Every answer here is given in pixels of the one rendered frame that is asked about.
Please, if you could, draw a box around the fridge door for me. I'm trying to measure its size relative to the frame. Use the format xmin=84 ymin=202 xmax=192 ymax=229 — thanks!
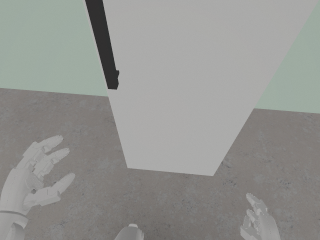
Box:
xmin=83 ymin=0 xmax=319 ymax=176

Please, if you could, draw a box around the robot left forearm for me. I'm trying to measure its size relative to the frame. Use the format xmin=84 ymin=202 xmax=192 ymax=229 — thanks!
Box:
xmin=0 ymin=210 xmax=29 ymax=240

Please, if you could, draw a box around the robot left hand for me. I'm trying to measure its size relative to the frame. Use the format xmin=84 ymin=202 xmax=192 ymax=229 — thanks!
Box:
xmin=0 ymin=135 xmax=76 ymax=215

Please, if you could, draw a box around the left robot shin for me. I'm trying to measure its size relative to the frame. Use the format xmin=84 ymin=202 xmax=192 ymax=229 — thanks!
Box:
xmin=129 ymin=223 xmax=138 ymax=228

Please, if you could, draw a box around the robot left thigh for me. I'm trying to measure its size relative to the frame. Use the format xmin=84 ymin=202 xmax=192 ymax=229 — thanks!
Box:
xmin=115 ymin=226 xmax=144 ymax=240

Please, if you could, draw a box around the handle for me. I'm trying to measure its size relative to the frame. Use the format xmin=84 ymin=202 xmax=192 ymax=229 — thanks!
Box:
xmin=85 ymin=0 xmax=120 ymax=90

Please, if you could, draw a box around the robot right hand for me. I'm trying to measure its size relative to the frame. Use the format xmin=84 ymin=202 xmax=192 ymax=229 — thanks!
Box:
xmin=240 ymin=193 xmax=281 ymax=240

